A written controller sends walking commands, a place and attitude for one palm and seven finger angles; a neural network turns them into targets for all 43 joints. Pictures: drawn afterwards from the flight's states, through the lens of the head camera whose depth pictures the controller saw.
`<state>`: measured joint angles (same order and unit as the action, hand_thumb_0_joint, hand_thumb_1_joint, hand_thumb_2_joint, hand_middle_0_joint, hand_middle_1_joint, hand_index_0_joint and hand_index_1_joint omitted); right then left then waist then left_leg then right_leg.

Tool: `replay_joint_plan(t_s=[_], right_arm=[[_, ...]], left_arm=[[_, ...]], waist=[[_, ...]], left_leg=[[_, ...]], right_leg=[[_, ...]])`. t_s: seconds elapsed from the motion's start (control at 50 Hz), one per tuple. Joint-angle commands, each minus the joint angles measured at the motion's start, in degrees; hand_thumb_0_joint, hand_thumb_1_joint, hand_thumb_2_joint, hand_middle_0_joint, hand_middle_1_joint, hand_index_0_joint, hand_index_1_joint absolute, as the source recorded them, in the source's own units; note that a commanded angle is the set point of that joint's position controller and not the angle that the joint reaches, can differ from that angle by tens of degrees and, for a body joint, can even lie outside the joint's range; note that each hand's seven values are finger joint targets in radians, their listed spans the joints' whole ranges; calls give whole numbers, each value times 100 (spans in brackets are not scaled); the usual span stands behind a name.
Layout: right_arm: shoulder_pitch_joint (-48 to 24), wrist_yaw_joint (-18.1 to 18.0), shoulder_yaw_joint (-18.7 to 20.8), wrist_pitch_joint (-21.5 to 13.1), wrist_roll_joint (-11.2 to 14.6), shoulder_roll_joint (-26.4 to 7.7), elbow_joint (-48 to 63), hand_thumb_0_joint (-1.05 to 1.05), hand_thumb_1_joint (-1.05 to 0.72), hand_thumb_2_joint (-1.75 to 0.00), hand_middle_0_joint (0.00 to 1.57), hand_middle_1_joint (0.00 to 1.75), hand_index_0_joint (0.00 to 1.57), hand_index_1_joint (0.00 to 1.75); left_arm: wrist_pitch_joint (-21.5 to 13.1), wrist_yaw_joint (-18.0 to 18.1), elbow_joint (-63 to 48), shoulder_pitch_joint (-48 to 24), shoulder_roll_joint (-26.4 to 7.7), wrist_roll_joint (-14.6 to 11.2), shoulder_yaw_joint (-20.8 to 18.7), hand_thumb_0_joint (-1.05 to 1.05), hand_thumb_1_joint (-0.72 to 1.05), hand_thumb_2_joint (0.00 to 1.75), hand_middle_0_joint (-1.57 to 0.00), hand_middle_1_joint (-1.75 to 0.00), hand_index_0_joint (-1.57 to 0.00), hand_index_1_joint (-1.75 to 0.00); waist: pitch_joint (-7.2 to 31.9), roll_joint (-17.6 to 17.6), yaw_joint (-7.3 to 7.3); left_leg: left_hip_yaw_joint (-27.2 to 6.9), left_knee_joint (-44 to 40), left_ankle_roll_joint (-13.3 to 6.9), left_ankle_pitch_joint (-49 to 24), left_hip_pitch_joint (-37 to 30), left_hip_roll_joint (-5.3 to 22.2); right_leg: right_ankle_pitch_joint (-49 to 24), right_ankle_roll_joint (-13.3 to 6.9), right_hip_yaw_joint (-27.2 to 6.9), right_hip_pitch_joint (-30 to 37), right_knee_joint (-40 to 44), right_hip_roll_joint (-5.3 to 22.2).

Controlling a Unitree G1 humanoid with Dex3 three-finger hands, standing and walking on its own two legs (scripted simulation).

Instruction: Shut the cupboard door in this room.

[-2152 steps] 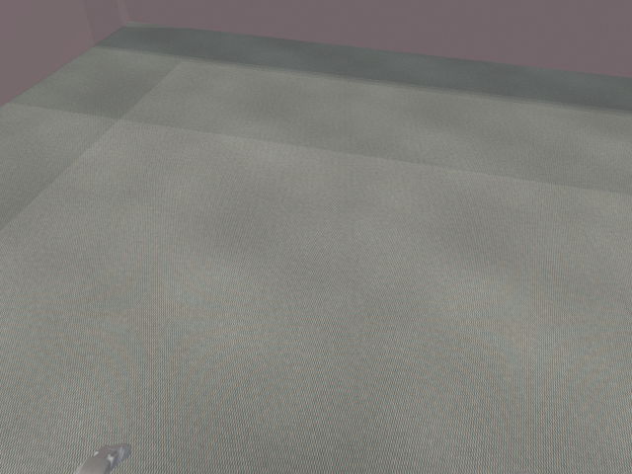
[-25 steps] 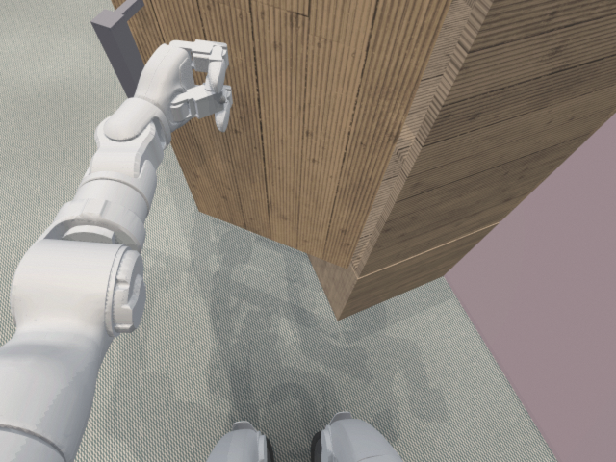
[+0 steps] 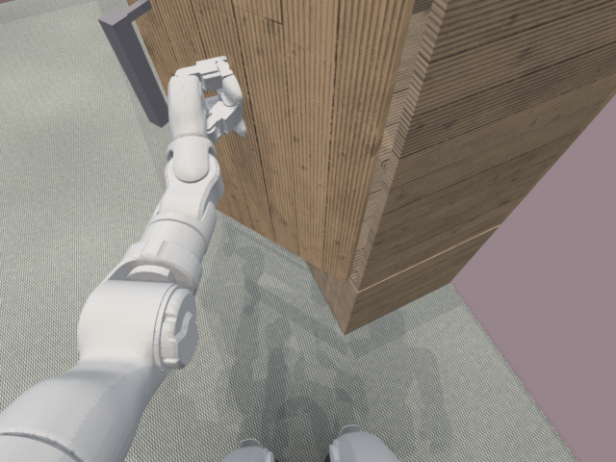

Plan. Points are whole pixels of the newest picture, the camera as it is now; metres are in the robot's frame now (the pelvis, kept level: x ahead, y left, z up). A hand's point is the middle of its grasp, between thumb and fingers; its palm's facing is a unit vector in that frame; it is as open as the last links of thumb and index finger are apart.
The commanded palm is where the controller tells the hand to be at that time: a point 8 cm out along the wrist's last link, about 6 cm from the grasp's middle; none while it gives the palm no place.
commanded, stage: pull the fist back off the door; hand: left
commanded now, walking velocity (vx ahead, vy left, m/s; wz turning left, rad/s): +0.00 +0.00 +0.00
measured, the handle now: (151, 66) +0.63 +0.14 +0.12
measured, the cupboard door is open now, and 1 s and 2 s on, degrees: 32 32 32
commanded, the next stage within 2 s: draw the hand back to the body in 0.58 s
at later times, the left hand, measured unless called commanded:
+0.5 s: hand (217, 178) +0.43 +0.05 +0.12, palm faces +0.01 -1.00 +0.04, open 3.1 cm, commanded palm +0.41 +0.10 +0.13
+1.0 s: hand (154, 200) +0.39 +0.11 +0.14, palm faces -0.01 -1.00 -0.04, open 3.1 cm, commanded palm +0.35 +0.16 +0.16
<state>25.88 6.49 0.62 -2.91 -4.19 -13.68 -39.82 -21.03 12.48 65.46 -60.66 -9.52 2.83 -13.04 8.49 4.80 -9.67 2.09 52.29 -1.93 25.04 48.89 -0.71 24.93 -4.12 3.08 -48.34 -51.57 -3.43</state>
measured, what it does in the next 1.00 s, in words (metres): stands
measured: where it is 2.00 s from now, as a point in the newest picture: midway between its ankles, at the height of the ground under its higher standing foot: outside the picture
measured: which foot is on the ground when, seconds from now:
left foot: down 0.00-1.00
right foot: down 0.00-1.00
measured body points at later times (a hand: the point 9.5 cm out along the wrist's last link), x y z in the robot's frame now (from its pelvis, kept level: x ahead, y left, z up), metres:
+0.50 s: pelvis -0.02 -0.01 +0.02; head +0.04 -0.01 +0.47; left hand +0.42 +0.11 +0.12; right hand +0.06 -0.28 -0.09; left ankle -0.01 +0.10 -0.68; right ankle -0.01 -0.07 -0.68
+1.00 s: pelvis +0.00 +0.02 +0.03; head +0.01 +0.00 +0.48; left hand +0.39 +0.17 +0.15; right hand +0.05 -0.23 -0.10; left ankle -0.01 +0.10 -0.68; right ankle -0.01 -0.07 -0.68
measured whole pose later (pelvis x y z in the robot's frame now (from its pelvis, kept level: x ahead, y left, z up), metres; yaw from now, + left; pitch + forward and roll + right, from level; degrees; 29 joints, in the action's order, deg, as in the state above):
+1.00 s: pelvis +0.00 +0.02 +0.03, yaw -2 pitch +8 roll +0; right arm 22.6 1.8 0.8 1.2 2.2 -14.4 -37.6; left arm -13.4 2.3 33.5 -23.9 -7.3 -7.0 -4.7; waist 6.8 3.7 -2.3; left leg 3.5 40.7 -3.4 21.4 26.9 -1.7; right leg 20.8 -2.3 0.1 -27.1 -40.3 -3.2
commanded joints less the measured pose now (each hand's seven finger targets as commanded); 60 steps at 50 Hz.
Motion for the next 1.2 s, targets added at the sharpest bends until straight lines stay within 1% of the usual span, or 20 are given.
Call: replay_joint_plan(t_s=[0.0, 0.04, 0.1, 0.18, 0.26, 0.32, 0.36, 0.4, 0.46, 0.48, 0.54, 0.62, 0.7, 0.76, 0.8, 0.86, 0.94, 1.0, 1.1, 1.18], right_arm=[[1016, -157, 367, 201, 164, -1053, 457, 0, -90, -90, 20, 30, 20, 30], [818, -267, 317, 253, 260, -1022, 594, 0, -90, -90, 20, 30, 20, 30], [553, -342, 249, 164, 297, -886, 670, 0, -90, -90, 20, 30, 20, 30], [416, -252, 270, 31, 261, -776, 600, 0, -90, -90, 20, 30, 20, 30], [310, -218, 344, 199, 463, -882, 694, 0, -90, -90, 20, 30, 20, 30], [-31, -362, 315, 253, 596, -872, 775, 0, -90, -90, 20, 30, 20, 30], [-174, -448, 293, 158, 570, -843, 751, 0, -90, -90, 20, 30, 20, 30], [-343, -495, 255, 36, 513, -767, 766, 0, -90, -90, 20, 30, 20, 30], [-439, -494, 260, -134, 429, -706, 630, 0, -90, -90, 20, 30, 20, 30], [-482, -470, 238, -154, 419, -682, 585, 0, -90, -90, 20, 30, 20, 30], [-373, -430, 247, -65, 432, -785, 476, 0, -90, -90, 20, 30, 20, 30], [-434, -503, 180, 143, 573, -865, 656, 0, -90, -90, 20, 30, 20, 30], [-451, -569, 140, 35, 486, -840, 793, 0, -90, -90, 20, 30, 20, 30], [-492, -521, 162, -113, 393, -777, 939, 0, -90, -90, 20, 30, 20, 30], [-487, -439, 199, -159, 382, -741, 955, 0, -90, -90, 20, 30, 20, 30], [-497, -376, 279, -58, 481, -778, 1058, 0, -90, -90, 20, 30, 20, 30], [-904, -557, 280, 97, 731, -813, 1330, 0, -90, -90, 20, 30, 20, 30], [-1295, -733, 179, -15, 777, -728, 1450, 0, -90, -90, 20, 30, 20, 30], [-1629, -821, 37, -220, 760, -618, 1429, 0, -90, -90, 20, 30, 20, 30], [-1875, -835, -23, -93, 842, -643, 1499, 0, -90, -90, 20, 30, 20, 30]], left_arm=[[19, -201, -890, -2587, -1387, -130, -280, 0, 90, 90, -130, -150, -130, -150], [119, -279, -1226, -2637, -1566, -456, -589, 0, 90, 90, -130, -150, -130, -150], [-265, -363, -1920, -2417, -1594, -684, -727, 0, 90, 90, -130, -150, -130, -150], [-732, -536, -1796, -1262, -749, -281, 220, 0, 90, 90, -130, -150, -130, -150], [-57, -866, -1071, -217, -90, -507, 705, 0, 90, 90, -130, -150, -130, -150], [306, -938, -1537, -940, 53, -989, 803, 0, 90, 90, -130, -150, -130, -150], [25, -796, -2349, -1615, -209, -1126, 625, 0, 90, 90, -130, -150, -130, -150], [-519, -605, -3341, -2081, -436, -1036, 597, 0, 90, 90, -130, -150, -130, -150], [-1113, -388, -3783, -1731, -566, -729, 641, 0, 90, 90, -130, -150, -130, -150], [-1108, -376, -3444, -1431, -290, -620, 897, 0, 90, 90, -130, -150, -130, -150], [-588, -362, -1999, -807, -219, -389, 962, 0, 90, 90, -130, -150, -130, -150], [401, -459, -1012, -732, -118, -728, 837, 0, 90, 90, -130, -150, -130, -150], [97, -440, -1850, -1292, -501, -1166, 148, 0, 90, 90, -130, -150, -130, -150], [-741, -453, -3262, -717, -793, -902, 67, 0, 90, 90, -130, -150, -130, -150], [-949, -524, -3680, 106, -685, -634, 315, 0, 90, 90, -130, -150, -130, -150], [-401, -781, -3691, 1467, -339, -555, 720, 0, 90, 90, -130, -150, -130, -150], [787, -1149, -4666, 1957, -269, -1194, 735, 0, 90, 90, -130, -150, -130, -150], [1028, -1191, -5987, 1769, -425, -1440, 635, 0, 90, 90, -130, -150, -130, -150], [927, -1223, -6869, 2680, -548, -1183, 848, 0, 90, 90, -127, -147, -127, -147], [1647, -1491, -6740, 3499, -601, -1240, 838, 0, 90, 90, -116, -135, -116, -135]], waist=[[2635, -1216, -90], [2554, -1247, 80], [2611, -1071, 252], [2090, -532, 266], [1480, -1062, 231], [1094, -1248, 159], [1293, -922, 201], [1938, -466, 251], [2481, -73, 334], [2237, -135, 272], [1454, -647, 148], [900, -1204, 182], [1524, -1182, 417], [2539, -424, 724], [2666, -119, 827], [2100, -569, 801], [1417, -1119, 846], [1261, -979, 911], [800, -164, 958], [348, -136, 976]], left_leg=[[-163, -564, -88, -2290, -1504, -132], [-66, -754, -92, -1963, -1371, -192], [-24, -820, -96, -1973, -1518, -218], [-51, -743, -108, -2026, -1933, -177], [1, -936, -91, -1507, -1824, -179], [-13, -1117, -95, -1060, -1870, -198], [-66, -1150, -111, -1094, -2164, -197], [-128, -1123, -124, -1430, -2558, -191], [-234, -964, -62, -1731, -2915, -125], [-250, -952, -49, -1653, -2888, -105], [-256, -1031, -58, -1154, -2415, -95], [-204, -1341, -47, -779, -1931, -123], [-214, -1345, -37, -1305, -2183, -120], [-224, -1200, -4, -2226, -2875, -77], [-236, -1095, 34, -2747, -3211, -7], [-205, -1256, 20, -2877, -3159, 80], [-113, -1665, -59, -2351, -3063, 59], [-160, -1886, -95, -2224, -3344, 51], [-333, -2055, -26, -2215, -3754, 111], [-383, -2284, 26, -1643, -3689, 79]], right_leg=[[-3830, 522, -508, 2650, 935, 103], [-3971, 605, -672, 3171, 1125, 161], [-4334, 625, -741, 3529, 1146, 222], [-3800, 536, -591, 2703, 1058, 181], [-3138, 723, -693, 2522, 1508, 284], [-2256, 727, -875, 2539, 1989, 362], [-2049, 605, -822, 2537, 1956, 309], [-2492, 440, -708, 2766, 1629, 261], [-2647, 355, -555, 2567, 1200, 219], [-2476, 350, -476, 2291, 1162, 203], [-1907, 460, -457, 1886, 1361, 212], [-1426, 443, -505, 2132, 1782, 268], [-2008, 354, -461, 2617, 1600, 204], [-2845, 243, -377, 2892, 1132, 169], [-3049, 213, -320, 2698, 984, 145], [-3049, 283, -244, 2651, 1193, 126], [-2914, 373, -285, 3244, 1749, 156], [-2711, 330, -258, 3396, 1945, 164], [-2247, 234, -182, 3123, 1965, 180], [-1754, 213, -170, 3171, 2207, 227]])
